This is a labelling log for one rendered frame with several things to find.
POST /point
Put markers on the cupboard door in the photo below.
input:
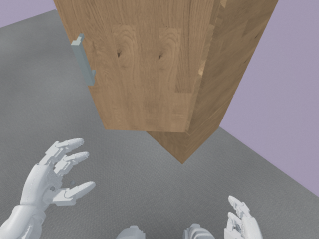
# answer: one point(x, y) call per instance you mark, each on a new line
point(146, 54)

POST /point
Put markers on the handle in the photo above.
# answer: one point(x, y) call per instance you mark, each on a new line
point(80, 54)

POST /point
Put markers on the robot left hand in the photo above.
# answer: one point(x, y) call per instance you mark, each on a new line
point(36, 191)

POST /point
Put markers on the robot left forearm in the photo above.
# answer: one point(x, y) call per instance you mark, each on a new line
point(25, 222)

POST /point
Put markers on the robot right hand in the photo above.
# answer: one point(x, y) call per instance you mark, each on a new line
point(246, 228)

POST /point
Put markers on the robot right thigh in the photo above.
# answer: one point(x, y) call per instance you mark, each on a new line
point(196, 233)

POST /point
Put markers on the right robot shin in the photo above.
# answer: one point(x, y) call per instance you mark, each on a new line
point(195, 225)

